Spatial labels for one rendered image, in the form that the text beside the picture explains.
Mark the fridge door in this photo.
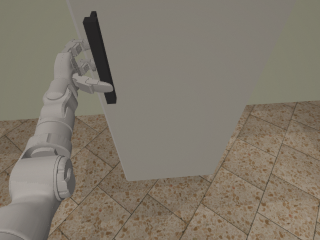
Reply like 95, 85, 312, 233
69, 0, 297, 182

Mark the handle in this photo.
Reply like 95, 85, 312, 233
82, 11, 117, 104

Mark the robot left forearm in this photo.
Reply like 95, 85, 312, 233
8, 78, 78, 200

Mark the left robot upper arm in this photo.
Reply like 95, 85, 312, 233
0, 155, 76, 240

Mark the left robot hand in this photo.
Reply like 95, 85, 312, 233
53, 38, 114, 94

